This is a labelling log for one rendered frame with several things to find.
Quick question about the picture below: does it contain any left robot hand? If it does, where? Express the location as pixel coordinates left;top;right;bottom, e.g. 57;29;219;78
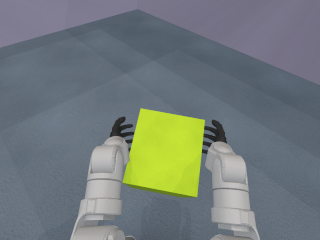
110;116;134;151

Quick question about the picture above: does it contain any right robot hand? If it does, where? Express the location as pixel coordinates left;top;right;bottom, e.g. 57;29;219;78
202;119;227;154

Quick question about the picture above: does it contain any robot left upper arm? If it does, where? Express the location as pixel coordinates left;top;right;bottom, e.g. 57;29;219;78
71;225;125;240

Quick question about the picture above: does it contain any robot left forearm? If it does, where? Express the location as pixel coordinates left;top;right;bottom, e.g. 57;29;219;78
70;136;130;240

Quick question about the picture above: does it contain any carton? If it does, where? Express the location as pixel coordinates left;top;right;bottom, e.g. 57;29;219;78
122;108;205;198

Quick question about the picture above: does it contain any robot right forearm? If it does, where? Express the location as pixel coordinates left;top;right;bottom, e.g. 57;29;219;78
205;141;260;240

